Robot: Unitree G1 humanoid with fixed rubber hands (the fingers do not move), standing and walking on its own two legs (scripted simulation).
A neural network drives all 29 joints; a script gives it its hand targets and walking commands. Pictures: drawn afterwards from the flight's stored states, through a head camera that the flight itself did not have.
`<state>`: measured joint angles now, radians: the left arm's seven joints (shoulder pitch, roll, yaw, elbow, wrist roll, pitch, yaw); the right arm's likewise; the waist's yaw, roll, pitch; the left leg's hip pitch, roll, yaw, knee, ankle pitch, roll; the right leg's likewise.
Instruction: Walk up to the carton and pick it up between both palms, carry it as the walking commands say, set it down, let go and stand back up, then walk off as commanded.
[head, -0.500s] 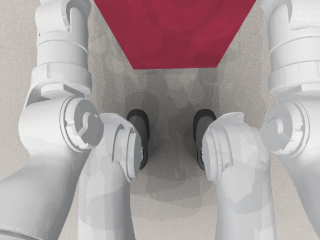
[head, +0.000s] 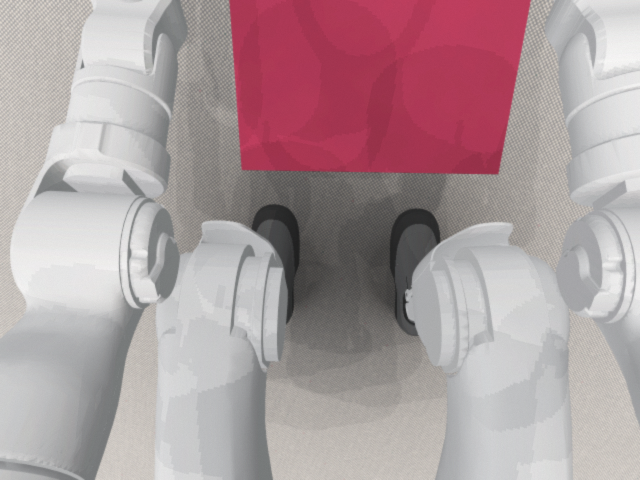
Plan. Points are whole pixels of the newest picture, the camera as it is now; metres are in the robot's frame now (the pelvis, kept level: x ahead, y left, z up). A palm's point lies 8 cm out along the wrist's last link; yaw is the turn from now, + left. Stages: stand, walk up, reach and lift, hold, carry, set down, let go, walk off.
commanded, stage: set down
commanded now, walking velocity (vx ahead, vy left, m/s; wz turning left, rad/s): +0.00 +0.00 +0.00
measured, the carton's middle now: (365, 36) +0.47 -0.01 -0.27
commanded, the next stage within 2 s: let go in 1.44 s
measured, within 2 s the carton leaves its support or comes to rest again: neither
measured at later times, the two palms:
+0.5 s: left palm out of the picture +0.56 +0.18 -0.13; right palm out of the picture +0.55 -0.18 -0.13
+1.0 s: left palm out of the picture +0.56 +0.18 +0.03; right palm out of the picture +0.54 -0.18 +0.02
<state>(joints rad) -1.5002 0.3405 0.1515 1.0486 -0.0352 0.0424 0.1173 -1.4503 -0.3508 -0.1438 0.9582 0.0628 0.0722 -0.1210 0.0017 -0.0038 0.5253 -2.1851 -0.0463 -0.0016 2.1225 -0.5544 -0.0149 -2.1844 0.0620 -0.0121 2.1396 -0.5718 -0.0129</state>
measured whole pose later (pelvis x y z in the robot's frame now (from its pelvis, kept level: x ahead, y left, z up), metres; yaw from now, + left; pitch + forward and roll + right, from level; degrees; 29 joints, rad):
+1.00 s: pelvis -0.01 +0.00 +0.11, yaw +0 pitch +25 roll +1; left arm -1.40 0.35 0.19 0.64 -0.09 0.47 0.14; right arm -1.32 -0.36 -0.14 0.54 0.10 0.49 -0.15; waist 0.00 -0.01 0.52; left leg -1.71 -0.05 0.00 1.80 -0.53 -0.01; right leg -1.71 0.06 0.01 1.82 -0.54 -0.01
